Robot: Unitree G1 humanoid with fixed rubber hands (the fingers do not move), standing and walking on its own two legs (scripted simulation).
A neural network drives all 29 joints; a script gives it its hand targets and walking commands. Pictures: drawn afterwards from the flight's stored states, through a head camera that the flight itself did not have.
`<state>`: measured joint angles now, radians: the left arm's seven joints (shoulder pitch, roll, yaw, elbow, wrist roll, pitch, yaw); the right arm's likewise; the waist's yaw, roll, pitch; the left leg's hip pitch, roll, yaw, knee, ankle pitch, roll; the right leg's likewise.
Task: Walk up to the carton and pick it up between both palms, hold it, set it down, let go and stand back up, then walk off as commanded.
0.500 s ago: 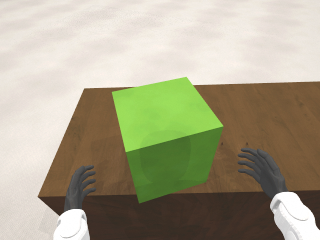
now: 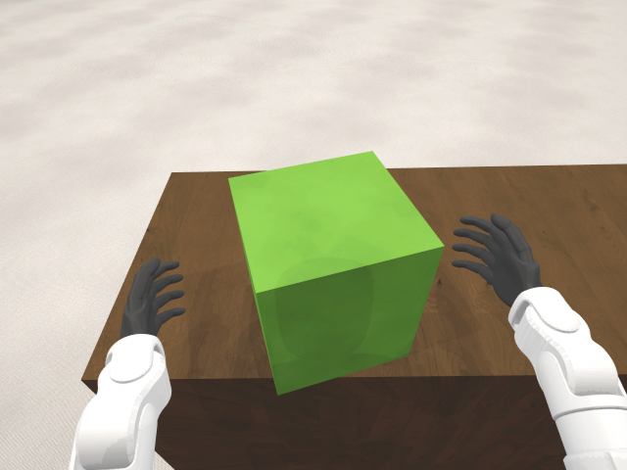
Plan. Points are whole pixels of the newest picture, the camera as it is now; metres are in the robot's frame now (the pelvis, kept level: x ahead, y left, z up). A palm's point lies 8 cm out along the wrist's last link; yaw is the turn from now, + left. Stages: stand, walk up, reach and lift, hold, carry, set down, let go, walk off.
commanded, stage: reach and lift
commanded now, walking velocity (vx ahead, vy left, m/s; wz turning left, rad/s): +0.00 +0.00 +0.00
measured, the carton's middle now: (324, 273) +0.40 +0.00 +0.04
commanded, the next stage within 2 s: none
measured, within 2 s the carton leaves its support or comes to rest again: neither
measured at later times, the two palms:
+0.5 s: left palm (141, 266) +0.33 +0.21 +0.15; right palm (482, 207) +0.41 -0.20 +0.16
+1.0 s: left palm (139, 222) +0.37 +0.21 +0.18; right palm (453, 155) +0.46 -0.17 +0.20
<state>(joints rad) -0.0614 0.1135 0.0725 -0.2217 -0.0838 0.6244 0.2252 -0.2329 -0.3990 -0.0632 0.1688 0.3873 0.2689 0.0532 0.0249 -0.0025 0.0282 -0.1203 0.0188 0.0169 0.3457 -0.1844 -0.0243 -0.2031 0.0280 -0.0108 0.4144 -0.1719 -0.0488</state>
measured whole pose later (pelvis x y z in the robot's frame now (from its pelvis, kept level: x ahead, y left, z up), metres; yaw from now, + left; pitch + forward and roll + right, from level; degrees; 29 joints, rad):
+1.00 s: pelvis +0.02 +0.00 +0.00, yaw +0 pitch +0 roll +1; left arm -0.63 0.11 0.17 0.14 -0.08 0.73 0.23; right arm -0.92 -0.45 0.02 0.75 0.43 0.36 0.05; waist 0.10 0.00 0.02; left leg -0.14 0.02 0.02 0.35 -0.20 -0.03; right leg -0.22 0.03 -0.01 0.41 -0.19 -0.05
